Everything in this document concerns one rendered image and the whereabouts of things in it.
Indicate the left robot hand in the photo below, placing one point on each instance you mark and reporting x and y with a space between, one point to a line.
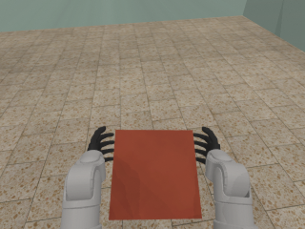
96 143

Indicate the right robot hand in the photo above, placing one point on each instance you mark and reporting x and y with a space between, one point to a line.
212 143

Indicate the carton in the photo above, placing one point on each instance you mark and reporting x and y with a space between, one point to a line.
154 176

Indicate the robot left forearm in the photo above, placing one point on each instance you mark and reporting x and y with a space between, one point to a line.
82 192

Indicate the robot right forearm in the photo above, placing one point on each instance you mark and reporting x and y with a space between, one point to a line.
232 192

